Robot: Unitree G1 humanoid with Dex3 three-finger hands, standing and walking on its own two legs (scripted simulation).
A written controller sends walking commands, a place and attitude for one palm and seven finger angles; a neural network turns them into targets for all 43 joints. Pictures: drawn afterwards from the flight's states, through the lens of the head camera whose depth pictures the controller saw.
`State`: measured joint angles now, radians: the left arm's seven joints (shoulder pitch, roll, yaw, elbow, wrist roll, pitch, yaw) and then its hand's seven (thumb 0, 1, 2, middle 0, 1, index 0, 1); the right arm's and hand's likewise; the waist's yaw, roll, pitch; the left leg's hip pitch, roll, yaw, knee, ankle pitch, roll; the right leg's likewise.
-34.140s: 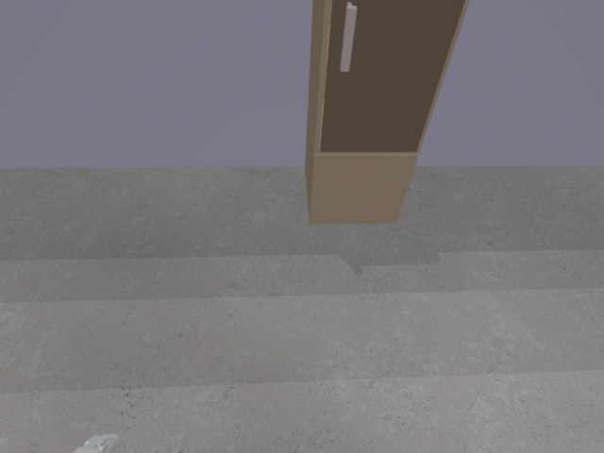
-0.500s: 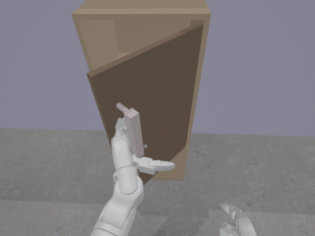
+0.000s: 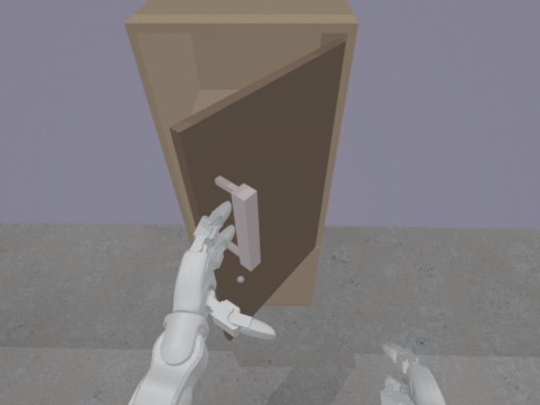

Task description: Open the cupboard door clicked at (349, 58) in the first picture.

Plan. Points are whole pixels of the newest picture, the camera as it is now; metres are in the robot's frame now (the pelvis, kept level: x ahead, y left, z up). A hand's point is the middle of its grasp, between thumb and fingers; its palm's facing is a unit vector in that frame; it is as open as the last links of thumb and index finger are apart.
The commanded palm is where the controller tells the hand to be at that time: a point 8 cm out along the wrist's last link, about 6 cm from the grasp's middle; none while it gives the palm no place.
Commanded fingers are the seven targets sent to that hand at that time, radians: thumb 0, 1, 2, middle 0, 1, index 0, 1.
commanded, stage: slide the hand sideways off the handle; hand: left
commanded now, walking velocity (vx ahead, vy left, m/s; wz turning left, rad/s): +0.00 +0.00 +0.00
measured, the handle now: (237, 224) +0.36 +0.07 +0.10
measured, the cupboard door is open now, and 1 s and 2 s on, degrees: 51 51 51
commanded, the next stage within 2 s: draw the hand back to the body in 0.66 s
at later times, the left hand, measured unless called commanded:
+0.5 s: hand (213, 305) +0.23 +0.09 +0.09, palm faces +0.02 -1.00 -0.01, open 16.3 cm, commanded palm +0.19 +0.15 +0.09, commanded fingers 0.00 -0.50 0.30 -0.15 -0.30 -0.15 -0.30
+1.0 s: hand (182, 313) +0.21 +0.12 +0.11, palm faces +0.02 -1.00 -0.07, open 16.3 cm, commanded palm +0.18 +0.18 +0.11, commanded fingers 0.00 -0.50 0.30 -0.15 -0.30 -0.15 -0.30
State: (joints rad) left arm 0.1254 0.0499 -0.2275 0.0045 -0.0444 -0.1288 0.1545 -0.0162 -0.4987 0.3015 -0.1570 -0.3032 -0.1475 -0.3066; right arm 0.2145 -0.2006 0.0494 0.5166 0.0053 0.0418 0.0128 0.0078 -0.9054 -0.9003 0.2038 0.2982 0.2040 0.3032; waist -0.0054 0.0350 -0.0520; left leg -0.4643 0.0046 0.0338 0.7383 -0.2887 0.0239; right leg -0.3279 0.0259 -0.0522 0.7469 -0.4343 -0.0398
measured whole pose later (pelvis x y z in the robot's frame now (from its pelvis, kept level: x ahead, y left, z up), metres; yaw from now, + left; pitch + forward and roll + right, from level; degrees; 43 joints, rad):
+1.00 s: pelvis +0.02 -0.02 -0.01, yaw +1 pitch +3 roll +0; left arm 0.53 0.19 0.00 -0.35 -0.19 -0.17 -0.10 -0.02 -0.50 0.30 -0.16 -0.30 -0.15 -0.30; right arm 0.27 -0.23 0.04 0.49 0.03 -0.11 -0.04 0.01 -0.90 -0.90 0.20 0.30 0.20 0.30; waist 0.01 0.06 -0.10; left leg -0.52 0.01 0.00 0.81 -0.35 0.00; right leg -0.37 0.04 -0.08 0.81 -0.50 -0.06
